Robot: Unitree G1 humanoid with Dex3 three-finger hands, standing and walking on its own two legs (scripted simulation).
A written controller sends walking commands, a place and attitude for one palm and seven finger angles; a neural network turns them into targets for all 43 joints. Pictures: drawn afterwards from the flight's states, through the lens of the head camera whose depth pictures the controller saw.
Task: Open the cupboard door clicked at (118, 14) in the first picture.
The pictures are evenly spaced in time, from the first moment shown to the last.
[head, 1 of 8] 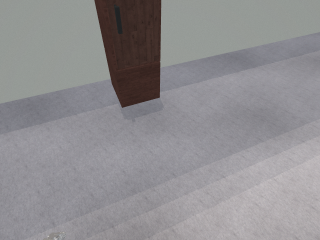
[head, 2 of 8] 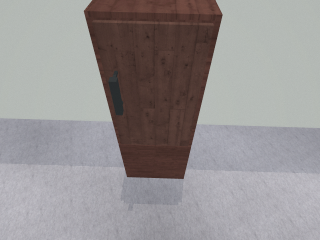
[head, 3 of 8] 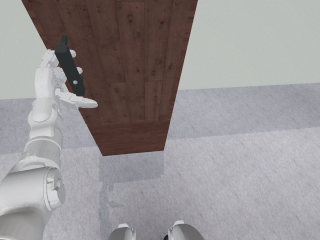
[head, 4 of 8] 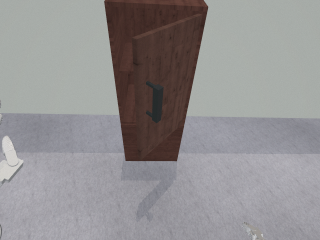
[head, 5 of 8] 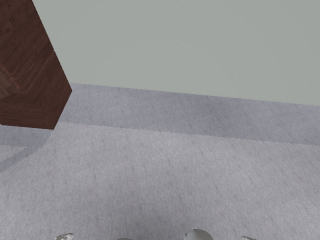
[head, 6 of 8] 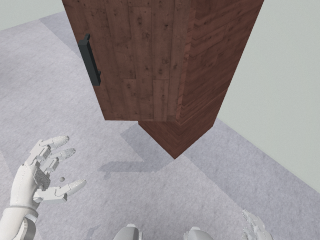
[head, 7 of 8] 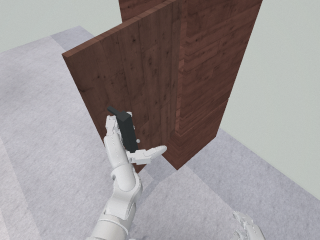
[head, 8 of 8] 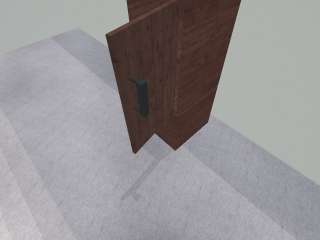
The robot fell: no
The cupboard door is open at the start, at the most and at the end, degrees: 0 100 100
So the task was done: yes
